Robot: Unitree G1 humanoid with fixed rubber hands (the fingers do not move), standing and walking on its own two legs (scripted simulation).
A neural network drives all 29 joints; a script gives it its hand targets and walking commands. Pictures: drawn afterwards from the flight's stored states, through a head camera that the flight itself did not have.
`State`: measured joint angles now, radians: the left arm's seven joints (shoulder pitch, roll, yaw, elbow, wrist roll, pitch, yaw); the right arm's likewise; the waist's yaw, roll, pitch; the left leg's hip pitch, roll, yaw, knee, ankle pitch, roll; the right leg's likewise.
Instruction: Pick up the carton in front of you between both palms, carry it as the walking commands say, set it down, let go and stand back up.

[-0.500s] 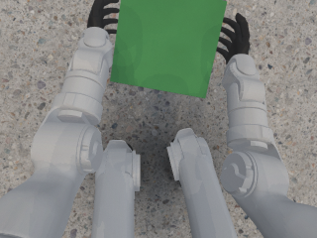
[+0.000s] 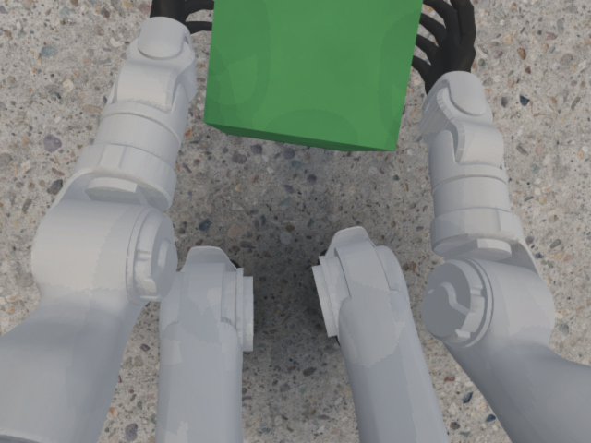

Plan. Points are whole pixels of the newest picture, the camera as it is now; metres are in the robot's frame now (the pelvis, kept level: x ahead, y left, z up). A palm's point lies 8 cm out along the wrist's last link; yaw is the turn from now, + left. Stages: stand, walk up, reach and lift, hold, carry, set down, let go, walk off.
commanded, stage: set down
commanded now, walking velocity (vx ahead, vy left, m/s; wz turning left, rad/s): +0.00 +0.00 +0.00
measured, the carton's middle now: (303, 67) +0.53 -0.06 -0.26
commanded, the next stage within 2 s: none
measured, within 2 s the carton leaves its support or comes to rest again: rests again in 0.08 s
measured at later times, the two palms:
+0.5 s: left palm (160, 30) +0.55 +0.11 -0.16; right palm (441, 69) +0.49 -0.20 -0.15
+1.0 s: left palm (151, 63) +0.54 +0.14 -0.22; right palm (454, 100) +0.46 -0.24 -0.20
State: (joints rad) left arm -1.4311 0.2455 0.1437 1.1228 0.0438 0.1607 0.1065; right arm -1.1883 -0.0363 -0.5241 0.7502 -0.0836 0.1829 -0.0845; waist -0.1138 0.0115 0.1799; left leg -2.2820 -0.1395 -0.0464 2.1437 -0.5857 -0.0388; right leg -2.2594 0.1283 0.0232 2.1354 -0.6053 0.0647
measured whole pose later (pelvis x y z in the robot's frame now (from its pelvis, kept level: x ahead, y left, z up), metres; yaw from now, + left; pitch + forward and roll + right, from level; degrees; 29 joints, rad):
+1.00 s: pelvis +0.00 +0.01 -0.03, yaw -2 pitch +36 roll -2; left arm -1.38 0.42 -0.01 1.12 -0.16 0.04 0.07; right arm -1.25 -0.26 -0.30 1.03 0.15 0.00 -0.10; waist -0.11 -0.01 0.38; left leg -2.27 -0.06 0.00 2.26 -0.61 0.02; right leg -2.25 0.04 -0.02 2.23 -0.60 0.02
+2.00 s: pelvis +0.03 +0.02 +0.21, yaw -3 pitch +48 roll -3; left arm -1.03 0.23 0.18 0.87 0.06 0.19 0.05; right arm -0.86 -0.15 -0.39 0.75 0.04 0.12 -0.01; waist -0.12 0.03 -0.18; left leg -1.76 -0.06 -0.04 1.37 -0.44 0.02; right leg -1.75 0.05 0.01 1.32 -0.41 0.02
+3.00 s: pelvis +0.14 +0.01 +0.39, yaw -3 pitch +4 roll -1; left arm 0.23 0.22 0.04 0.48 0.00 0.03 -0.03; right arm 0.26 -0.23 -0.01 0.43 0.06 0.04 0.06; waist -0.01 0.00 0.00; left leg -0.22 -0.04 -0.03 0.45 -0.30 0.03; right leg -0.23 0.03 0.06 0.43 -0.27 0.00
